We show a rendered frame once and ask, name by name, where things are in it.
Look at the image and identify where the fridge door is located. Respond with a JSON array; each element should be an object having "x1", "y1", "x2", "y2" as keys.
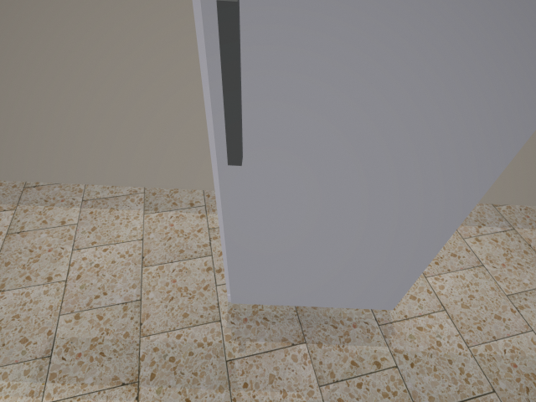
[{"x1": 200, "y1": 0, "x2": 536, "y2": 310}]

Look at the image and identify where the handle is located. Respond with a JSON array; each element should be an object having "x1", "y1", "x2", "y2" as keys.
[{"x1": 216, "y1": 0, "x2": 243, "y2": 166}]

